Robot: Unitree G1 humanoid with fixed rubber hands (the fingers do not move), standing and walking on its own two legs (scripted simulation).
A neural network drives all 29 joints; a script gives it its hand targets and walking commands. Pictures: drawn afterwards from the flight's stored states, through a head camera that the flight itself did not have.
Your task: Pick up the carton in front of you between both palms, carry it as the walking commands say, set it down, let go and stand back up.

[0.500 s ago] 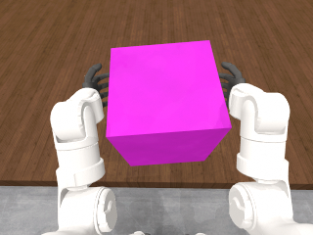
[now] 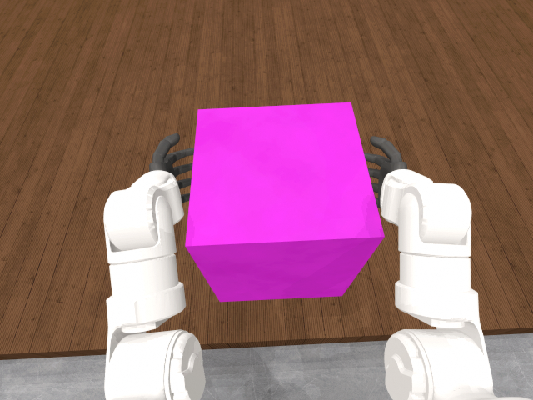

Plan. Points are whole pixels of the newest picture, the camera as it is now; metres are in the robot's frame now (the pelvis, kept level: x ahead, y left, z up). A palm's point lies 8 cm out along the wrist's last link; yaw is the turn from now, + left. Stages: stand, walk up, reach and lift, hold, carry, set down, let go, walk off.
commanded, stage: carry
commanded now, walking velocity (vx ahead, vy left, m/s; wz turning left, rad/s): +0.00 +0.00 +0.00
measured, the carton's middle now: (278, 213) +0.39 +0.00 +0.02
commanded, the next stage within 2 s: none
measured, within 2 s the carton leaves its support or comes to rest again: neither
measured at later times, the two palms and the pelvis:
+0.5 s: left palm (162, 156) +0.46 +0.17 +0.08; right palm (354, 133) +0.49 -0.13 +0.07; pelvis +0.12 -0.02 -0.02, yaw +3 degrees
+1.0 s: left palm (158, 26) +0.67 +0.18 +0.16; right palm (342, 31) +0.64 -0.12 +0.15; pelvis +0.28 +0.03 -0.02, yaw +4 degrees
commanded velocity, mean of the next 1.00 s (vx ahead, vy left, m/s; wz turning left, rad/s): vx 0.33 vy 0.00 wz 0.00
